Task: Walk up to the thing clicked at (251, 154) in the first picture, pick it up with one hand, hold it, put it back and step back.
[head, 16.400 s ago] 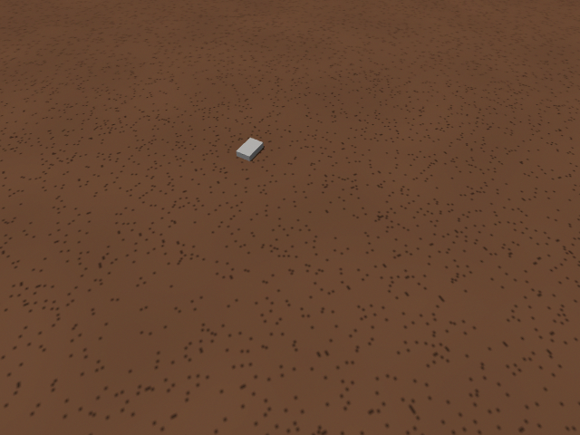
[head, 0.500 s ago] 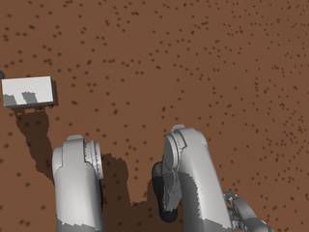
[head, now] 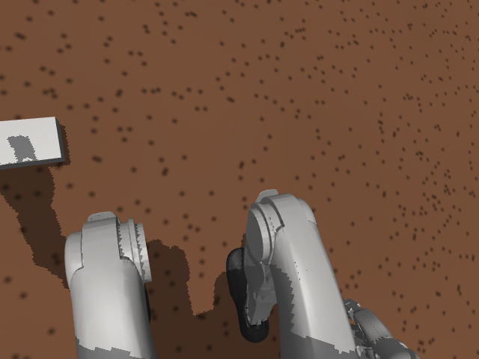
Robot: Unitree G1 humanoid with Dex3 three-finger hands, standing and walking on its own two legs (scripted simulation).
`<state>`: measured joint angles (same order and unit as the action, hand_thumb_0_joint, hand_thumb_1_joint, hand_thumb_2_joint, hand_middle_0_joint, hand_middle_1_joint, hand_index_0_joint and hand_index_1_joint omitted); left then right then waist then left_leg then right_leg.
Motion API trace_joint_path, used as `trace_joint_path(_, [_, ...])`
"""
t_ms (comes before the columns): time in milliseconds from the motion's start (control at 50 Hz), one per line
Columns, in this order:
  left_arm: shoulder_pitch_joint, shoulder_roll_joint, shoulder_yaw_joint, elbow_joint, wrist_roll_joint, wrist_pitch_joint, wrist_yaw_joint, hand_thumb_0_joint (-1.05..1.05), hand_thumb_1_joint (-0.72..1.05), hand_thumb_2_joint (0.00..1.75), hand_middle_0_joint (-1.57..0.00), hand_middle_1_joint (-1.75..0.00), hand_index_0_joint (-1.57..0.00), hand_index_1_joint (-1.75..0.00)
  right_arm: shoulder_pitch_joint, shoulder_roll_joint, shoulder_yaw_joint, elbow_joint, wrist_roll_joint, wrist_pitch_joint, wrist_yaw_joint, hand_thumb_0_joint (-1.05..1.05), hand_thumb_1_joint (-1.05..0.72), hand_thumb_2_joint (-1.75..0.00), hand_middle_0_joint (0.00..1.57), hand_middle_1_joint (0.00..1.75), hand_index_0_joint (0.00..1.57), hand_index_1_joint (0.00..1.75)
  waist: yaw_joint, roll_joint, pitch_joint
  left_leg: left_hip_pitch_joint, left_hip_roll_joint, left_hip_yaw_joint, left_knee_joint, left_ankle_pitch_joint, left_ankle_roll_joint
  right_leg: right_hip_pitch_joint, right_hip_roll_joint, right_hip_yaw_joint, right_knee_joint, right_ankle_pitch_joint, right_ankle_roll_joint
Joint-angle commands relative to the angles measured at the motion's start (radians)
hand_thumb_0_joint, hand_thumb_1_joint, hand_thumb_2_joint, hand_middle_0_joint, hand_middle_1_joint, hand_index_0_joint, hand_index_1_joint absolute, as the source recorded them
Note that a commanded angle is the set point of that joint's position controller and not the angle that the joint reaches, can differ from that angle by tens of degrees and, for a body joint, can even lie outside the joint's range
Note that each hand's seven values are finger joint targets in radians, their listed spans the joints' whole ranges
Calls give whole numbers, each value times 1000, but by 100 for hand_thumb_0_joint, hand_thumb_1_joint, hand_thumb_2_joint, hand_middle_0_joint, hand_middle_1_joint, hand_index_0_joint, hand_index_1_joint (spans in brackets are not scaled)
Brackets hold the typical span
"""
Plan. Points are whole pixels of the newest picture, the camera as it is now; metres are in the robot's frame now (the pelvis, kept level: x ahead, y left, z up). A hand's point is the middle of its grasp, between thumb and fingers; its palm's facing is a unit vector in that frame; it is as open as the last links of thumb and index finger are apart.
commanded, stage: rise first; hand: left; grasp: from above
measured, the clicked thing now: (21, 143) +0.47 +0.34 -0.30
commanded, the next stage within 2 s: approach in 1.52 s
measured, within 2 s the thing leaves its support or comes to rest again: neither
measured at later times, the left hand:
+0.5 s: hand out of the picture +0.42 +0.36 -0.19, palm faces -0.46 -0.12 -0.88, open 14.0 cm
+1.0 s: hand out of the picture +0.42 +0.37 -0.19, palm faces -0.45 -0.12 -0.88, open 14.0 cm
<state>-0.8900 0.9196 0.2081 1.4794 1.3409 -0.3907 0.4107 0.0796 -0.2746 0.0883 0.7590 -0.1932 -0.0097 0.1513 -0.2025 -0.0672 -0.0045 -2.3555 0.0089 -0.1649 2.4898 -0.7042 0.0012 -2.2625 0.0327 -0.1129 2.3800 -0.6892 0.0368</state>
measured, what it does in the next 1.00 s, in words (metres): stands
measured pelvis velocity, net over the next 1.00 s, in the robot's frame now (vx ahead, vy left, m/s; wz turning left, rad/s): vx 0.00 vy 0.00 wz -0.01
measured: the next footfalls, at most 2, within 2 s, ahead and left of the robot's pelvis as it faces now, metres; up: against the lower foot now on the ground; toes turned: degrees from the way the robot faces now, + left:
none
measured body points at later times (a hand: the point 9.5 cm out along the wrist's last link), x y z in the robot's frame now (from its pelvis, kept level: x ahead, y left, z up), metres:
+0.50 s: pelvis +0.00 +0.00 +0.00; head +0.25 +0.10 +0.36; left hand +0.44 +0.37 -0.14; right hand +0.08 -0.27 -0.10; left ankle +0.07 +0.12 -0.28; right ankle +0.10 -0.12 -0.28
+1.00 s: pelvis +0.00 +0.00 +0.00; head +0.24 +0.11 +0.36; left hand +0.44 +0.37 -0.14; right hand +0.08 -0.27 -0.09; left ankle +0.07 +0.12 -0.28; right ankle +0.10 -0.12 -0.28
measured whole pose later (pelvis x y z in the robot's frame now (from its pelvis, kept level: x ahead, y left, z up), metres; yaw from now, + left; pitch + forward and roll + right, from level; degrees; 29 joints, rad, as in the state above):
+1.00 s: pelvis +0.00 +0.00 +0.00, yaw -1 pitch +32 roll -11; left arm -0.93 0.93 0.18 1.52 1.32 -0.33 0.43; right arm 0.10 -0.27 0.13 0.74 -0.19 -0.05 0.16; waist -0.24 -0.07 0.01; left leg -2.37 0.01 -0.18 2.50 -0.70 0.00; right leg -2.27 0.04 -0.12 2.38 -0.69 0.04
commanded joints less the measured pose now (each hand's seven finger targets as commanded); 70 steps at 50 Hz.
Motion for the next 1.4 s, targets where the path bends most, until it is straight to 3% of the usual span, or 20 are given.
trace_joint_path(0, [-268, 304, 31, -130, -20, 0, 55, 0, -57, 105, -9, -97, -7, -99, 177, -273, -77, -12, -3, -2, -14, 0, -90, -90, 20, 30, 20, 30, 6, 392, -650, 559, -10, 78, -275, 183, 23, 249, 29, -76, -215, 180, -69])
trace_joint_path(140, [-262, 291, 29, -120, -24, 24, 68, 0, -53, 100, -8, -101, -8, -101, 192, -271, -73, -9, -2, -13, -9, 0, -90, -90, 20, 30, 20, 30, -2, 384, -648, 561, -10, 80, -267, 211, 25, 264, 29, -77, -219, 211, -66])
trace_joint_path(200, [-258, 279, 9, -106, -22, 33, 60, 0, -53, 100, -8, -102, -8, -102, 197, -269, -68, -6, -4, -18, -5, 0, -90, -90, 20, 30, 20, 30, -14, 390, -650, 565, -9, 80, -259, 235, 25, 272, 30, -74, -212, 233, -66])
trace_joint_path(240, [-269, 297, 29, -112, -32, 33, 64, 0, -53, 99, -8, -101, -8, -101, 199, -275, -69, -9, -3, -19, -5, 0, -90, -90, 20, 30, 20, 30, -9, 394, -655, 563, -8, 75, -265, 234, 22, 272, 27, -77, -208, 229, -66])
trace_joint_path(300, [-263, 290, 13, -91, -28, 36, 57, 0, -53, 100, -7, -103, -8, -102, 202, -271, -64, -9, -2, -23, -2, 0, -90, -90, 20, 30, 20, 30, -17, 389, -646, 547, -10, 80, -257, 223, 23, 278, 30, -73, -210, 226, -69])
trace_joint_path(480, [-272, 317, 31, -95, -37, 32, 66, 0, -53, 99, -8, -102, -8, -102, 200, -275, -50, -12, -7, -23, -2, 0, -90, -90, 20, 30, 20, 30, -13, 390, -683, 546, -9, 85, -238, 247, 27, 323, 35, -70, -216, 253, -64])
trace_joint_path(560, [-284, 308, 18, -70, -31, 34, 68, 0, -54, 101, -8, -102, -8, -102, 205, -281, -43, -15, -12, -24, -1, 0, -90, -90, 20, 30, 20, 30, -34, 379, -639, 517, -9, 77, -245, 217, 26, 304, 35, -80, -215, 229, -66])
trace_joint_path(620, [-281, 296, 3, -61, -30, 41, 69, 0, -54, 100, -8, -103, -8, -102, 201, -279, -40, -15, -8, -31, 0, 0, -90, -90, 20, 30, 20, 30, -32, 377, -622, 520, -7, 75, -251, 203, 24, 285, 35, -82, -211, 216, -70])
trace_joint_path(660, [-283, 323, 21, -90, -36, 40, 76, 0, -53, 99, -8, -102, -9, -102, 190, -284, -40, -22, -5, -32, -1, 0, -90, -90, 20, 30, 20, 30, -15, 413, -642, 527, -8, 78, -258, 205, 21, 294, 36, -81, -210, 219, -71])
trace_joint_path(720, [-292, 310, 11, -109, -31, 42, 74, 0, -53, 100, -8, -103, -8, -102, 195, -279, -41, -20, -9, -31, -1, 0, -90, -90, 20, 30, 20, 30, -22, 414, -671, 535, -9, 83, -250, 217, 22, 309, 37, -78, -211, 231, -69])
trace_joint_path(880, [-301, 294, 1, -89, -41, 53, 64, 0, -53, 100, -9, -102, -9, -102, 211, -281, -40, -18, -5, -37, -1, 0, -90, -90, 20, 30, 20, 30, -39, 400, -631, 533, -8, 76, -255, 216, 22, 290, 32, -82, -215, 229, -66])
trace_joint_path(940, [-292, 302, -2, -103, -41, 53, 55, 0, -53, 99, -9, -102, -9, -102, 202, -282, -48, -22, 4, -38, -3, 0, -90, -90, 20, 30, 20, 30, -22, 424, -644, 543, -7, 73, -270, 195, 17, 274, 31, -81, -210, 210, -72])
trace_joint_path(980, [-295, 280, -21, -97, -36, 57, 49, 0, -53, 99, -9, -103, -9, -102, 208, -278, -46, -22, 1, -40, -1, 0, -90, -90, 20, 30, 20, 30, -33, 422, -642, 556, -7, 72, -265, 214, 16, 273, 31, -82, -208, 224, -72])
trace_joint_path(1060, [-290, 278, -8, -95, -45, 58, 48, 0, -53, 100, -9, -102, -9, -102, 214, -281, -51, -30, 8, -38, -2, 0, -90, -90, 20, 30, 20, 30, -29, 420, -636, 554, -9, 67, -280, 208, 15, 269, 26, -86, -211, 220, -70])
trace_joint_path(1120, [-314, 278, -19, -106, -36, 55, 43, 0, -54, 101, -9, -102, -8, -102, 220, -277, -47, -31, 7, -35, -3, 0, -90, -90, 20, 30, 20, 30, -46, 398, -626, 520, -11, 75, -272, 193, 21, 287, 29, -83, -227, 212, -68])
trace_joint_path(1180, [-331, 305, 0, -129, -41, 51, 47, 0, -54, 101, -9, -102, -8, -102, 215, -279, -43, -30, 7, -33, -6, 0, -90, -90, 20, 30, 20, 30, -29, 404, -658, 531, -11, 82, -267, 210, 23, 310, 30, -76, -229, 227, -66])
trace_joint_path(1200, [-311, 294, -13, -92, -38, 55, 45, 0, -54, 100, -8, -103, -8, -103, 212, -274, -43, -33, 12, -34, -6, 0, -90, -90, 20, 30, 20, 30, -29, 404, -648, 528, -10, 81, -267, 210, 22, 299, 31, -75, -225, 226, -69])
trace_joint_path(1260, [-318, 279, -22, -88, -30, 55, 44, 0, -54, 102, -8, -103, -8, -103, 228, -275, -38, -26, 3, -34, -5, 0, -90, -90, 20, 30, 20, 30, -50, 389, -641, 537, -10, 78, -260, 233, 24, 313, 30, -78, -228, 245, -64])
trace_joint_path(1340, [-320, 307, -2, -121, -36, 57, 44, 0, -55, 102, -8, -102, -8, -103, 219, -280, -39, -35, 8, -35, -9, 0, -90, -90, 20, 30, 20, 30, -22, 431, -670, 575, -8, 74, -279, 240, 17, 300, 27, -81, -220, 242, -68])
trace_joint_path(1380, [-318, 299, -14, -110, -31, 58, 40, 0, -54, 101, -9, -102, -8, -102, 217, -282, -38, -39, 7, -31, -8, 0, -90, -90, 20, 30, 20, 30, -33, 440, -680, 580, -9, 75, -272, 253, 18, 302, 29, -82, -218, 255, -68])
